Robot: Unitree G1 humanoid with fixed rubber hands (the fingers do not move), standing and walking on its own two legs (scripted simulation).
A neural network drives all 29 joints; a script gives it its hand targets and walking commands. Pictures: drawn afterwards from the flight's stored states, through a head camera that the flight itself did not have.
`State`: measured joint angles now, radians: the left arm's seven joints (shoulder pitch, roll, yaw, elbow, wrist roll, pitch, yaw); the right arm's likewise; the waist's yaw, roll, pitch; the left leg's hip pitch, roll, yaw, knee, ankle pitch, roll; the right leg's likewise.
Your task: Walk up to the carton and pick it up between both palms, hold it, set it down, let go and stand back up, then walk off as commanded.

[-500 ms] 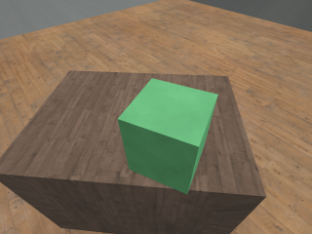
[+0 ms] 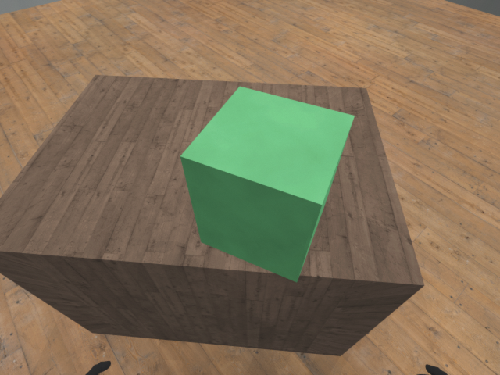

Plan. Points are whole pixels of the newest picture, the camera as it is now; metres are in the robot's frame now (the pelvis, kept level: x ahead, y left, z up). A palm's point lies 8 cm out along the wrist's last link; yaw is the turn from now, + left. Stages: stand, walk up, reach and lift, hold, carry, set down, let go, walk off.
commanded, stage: reach and lift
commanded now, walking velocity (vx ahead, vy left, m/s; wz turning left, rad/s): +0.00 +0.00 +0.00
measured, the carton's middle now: (268, 186) +0.44 +0.00 +0.04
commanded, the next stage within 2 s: none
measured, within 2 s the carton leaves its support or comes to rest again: neither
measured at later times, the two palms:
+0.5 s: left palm (94, 345) +0.19 +0.29 -0.08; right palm out of the picture +0.15 -0.24 -0.07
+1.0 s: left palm (91, 340) +0.19 +0.28 -0.05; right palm out of the picture +0.14 -0.20 -0.03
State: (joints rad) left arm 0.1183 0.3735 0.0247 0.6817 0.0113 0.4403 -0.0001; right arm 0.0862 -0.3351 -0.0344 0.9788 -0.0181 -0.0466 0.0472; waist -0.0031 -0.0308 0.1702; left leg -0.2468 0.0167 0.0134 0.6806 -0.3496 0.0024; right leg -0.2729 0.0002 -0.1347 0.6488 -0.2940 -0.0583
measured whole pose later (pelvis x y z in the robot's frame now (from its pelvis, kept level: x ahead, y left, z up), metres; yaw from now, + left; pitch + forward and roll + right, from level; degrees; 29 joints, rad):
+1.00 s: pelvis +0.00 +0.02 +0.01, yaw -2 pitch -4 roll -1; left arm 0.13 0.35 0.05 0.40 -0.02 0.25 -0.07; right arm 0.30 -0.10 -0.03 0.40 -0.02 -0.05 -0.11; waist 0.00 -0.06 0.11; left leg -0.22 0.01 0.05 0.57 -0.29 0.02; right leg -0.23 0.01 -0.10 0.50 -0.20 -0.04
